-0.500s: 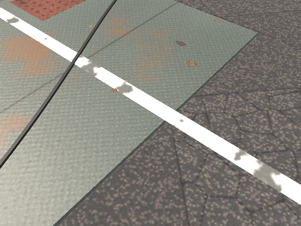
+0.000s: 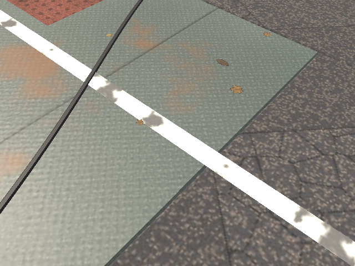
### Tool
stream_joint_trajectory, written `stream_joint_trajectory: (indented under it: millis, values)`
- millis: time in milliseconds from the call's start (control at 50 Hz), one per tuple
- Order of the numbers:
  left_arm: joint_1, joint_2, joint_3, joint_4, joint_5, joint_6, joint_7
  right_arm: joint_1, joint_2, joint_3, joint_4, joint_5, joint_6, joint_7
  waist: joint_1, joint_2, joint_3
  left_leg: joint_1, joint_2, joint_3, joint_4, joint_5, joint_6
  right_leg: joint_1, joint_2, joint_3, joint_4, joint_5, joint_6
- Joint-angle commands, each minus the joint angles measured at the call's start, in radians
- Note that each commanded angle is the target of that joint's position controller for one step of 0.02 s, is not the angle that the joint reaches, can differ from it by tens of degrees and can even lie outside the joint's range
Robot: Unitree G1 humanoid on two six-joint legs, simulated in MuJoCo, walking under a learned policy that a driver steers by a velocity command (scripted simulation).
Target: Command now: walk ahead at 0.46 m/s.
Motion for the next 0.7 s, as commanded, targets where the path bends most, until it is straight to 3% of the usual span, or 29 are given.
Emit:
stream_joint_trajectory:
  millis: [20,60,100,240,360,420,460,480,500,520,540,560,580,620,660,700]
  values:
    - [-0.032,0.003,-0.008,-0.090,0.018,-0.008,-0.009,0.083,-0.102,-0.009,-0.005,0.008,-0.017,0.005,-0.001,0.032,0.077,0.168,0.289,-0.507,-0.518,-0.091,0.095,-0.344,-0.078,-0.021,0.102,0.177,-0.027]
    - [-0.018,0.027,-0.001,-0.091,0.019,0.008,-0.019,0.138,-0.059,0.010,0.035,0.005,-0.037,0.000,0.017,0.105,0.036,0.182,0.239,-0.365,-0.515,0.172,0.086,-0.292,-0.086,-0.045,0.042,0.195,-0.017]
    - [-0.067,0.036,0.002,-0.105,0.013,0.019,-0.022,0.213,-0.045,0.018,0.074,0.009,-0.046,-0.006,0.017,0.106,0.036,0.247,0.215,-0.286,-0.515,0.343,0.084,-0.345,-0.080,-0.072,0.000,0.214,-0.009]
    - [-0.400,0.015,-0.011,-0.205,0.008,0.027,-0.033,0.356,-0.029,0.037,0.128,0.012,-0.040,-0.019,-0.050,0.078,0.070,0.369,0.198,-0.187,-0.552,0.536,0.075,-0.497,-0.058,-0.149,-0.266,0.369,0.027]
    - [-0.552,0.008,-0.026,-0.253,-0.006,0.019,-0.029,0.421,-0.036,0.043,0.172,0.001,-0.039,-0.036,-0.080,0.098,0.091,0.478,0.214,-0.150,-0.530,0.709,0.077,-0.417,-0.009,-0.195,-0.519,0.397,-0.009]
    - [-0.475,0.028,-0.017,-0.240,-0.007,0.008,-0.015,0.389,-0.061,0.039,0.183,-0.004,-0.038,-0.043,-0.031,0.112,0.043,0.522,0.225,-0.121,-0.396,1.041,0.062,-0.258,0.049,-0.220,-0.578,0.295,-0.060]
    - [-0.241,0.066,0.005,-0.165,-0.008,-0.004,0.003,0.366,-0.087,0.033,0.186,-0.006,-0.032,-0.045,0.061,0.123,-0.074,0.513,0.216,-0.109,-0.131,1.163,0.052,-0.012,0.090,-0.216,-0.641,0.257,-0.102]
    - [-0.077,0.098,0.021,-0.121,0.006,-0.012,0.014,0.330,-0.091,0.033,0.173,0.003,-0.033,-0.040,0.139,0.110,-0.151,0.358,0.194,-0.095,0.073,0.982,0.049,0.233,0.016,-0.139,-0.679,0.274,-0.140]
    - [0.080,0.189,0.045,-0.100,0.030,-0.014,0.023,0.328,-0.048,0.043,0.136,0.009,-0.037,-0.035,0.173,-0.018,-0.280,0.163,0.108,-0.042,0.407,0.493,0.046,0.448,-0.245,0.162,-0.685,0.162,-0.200]
    - [0.031,0.191,0.048,-0.101,0.019,0.000,0.010,0.436,0.001,0.040,0.145,0.035,-0.032,-0.024,0.076,-0.180,-0.328,-0.186,-0.068,-0.063,0.720,-0.216,0.015,0.603,-0.429,0.639,-0.831,0.094,-0.351]
    - [-0.073,0.140,0.040,-0.112,-0.012,0.003,-0.001,0.343,-0.079,0.025,0.130,0.008,-0.029,-0.028,0.057,-0.015,-0.169,-0.281,0.014,-0.128,0.720,-0.119,0.035,0.460,-0.379,0.539,-0.892,0.024,-0.317]
    - [-0.162,0.082,0.023,-0.128,-0.016,-0.005,-0.005,0.247,-0.072,0.022,0.101,0.005,-0.032,-0.024,0.030,0.017,-0.051,-0.269,0.046,-0.124,0.669,-0.037,0.030,0.306,-0.348,0.388,-0.921,0.179,-0.289]
    - [-0.181,0.034,0.009,-0.117,-0.010,-0.017,-0.006,0.228,-0.046,0.024,0.100,0.003,-0.029,-0.024,-0.009,0.073,0.021,-0.209,0.072,-0.117,0.612,-0.017,0.018,0.177,-0.309,0.275,-0.936,0.426,-0.257]
    - [-0.144,-0.009,-0.011,-0.079,-0.006,-0.037,0.004,0.260,0.002,0.029,0.111,-0.018,0.000,-0.019,-0.059,0.054,0.013,-0.089,0.089,-0.108,0.525,-0.024,-0.012,0.069,-0.240,0.099,-0.926,0.749,-0.200]
    - [-0.093,0.013,-0.015,-0.048,-0.006,-0.054,0.004,0.261,0.018,0.028,0.110,-0.017,0.017,-0.013,-0.076,0.017,-0.003,-0.066,0.070,-0.081,0.459,-0.003,-0.030,0.055,-0.209,0.012,-0.908,0.992,-0.183]
    - [-0.079,0.042,-0.018,-0.035,-0.004,-0.052,0.006,0.215,0.012,0.028,0.096,-0.011,0.027,-0.012,-0.084,-0.018,-0.011,-0.083,0.065,-0.054,0.362,0.058,-0.039,0.058,-0.175,-0.054,-0.898,1.087,-0.161]
Keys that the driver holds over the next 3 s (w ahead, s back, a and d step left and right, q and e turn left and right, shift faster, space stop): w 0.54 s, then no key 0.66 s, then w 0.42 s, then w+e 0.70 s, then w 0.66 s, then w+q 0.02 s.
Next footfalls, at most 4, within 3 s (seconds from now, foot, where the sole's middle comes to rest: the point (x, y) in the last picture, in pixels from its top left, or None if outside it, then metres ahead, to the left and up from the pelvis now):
0.48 right None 0.41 -0.05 -0.76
0.94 left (150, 245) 0.57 0.11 -0.76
1.18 right None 0.49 -0.08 -0.75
1.56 left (142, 235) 0.61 0.15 -0.76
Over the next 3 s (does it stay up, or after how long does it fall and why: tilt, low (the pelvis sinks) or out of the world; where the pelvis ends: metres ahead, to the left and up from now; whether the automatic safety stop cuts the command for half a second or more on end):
stays up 1.28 -0.10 0.03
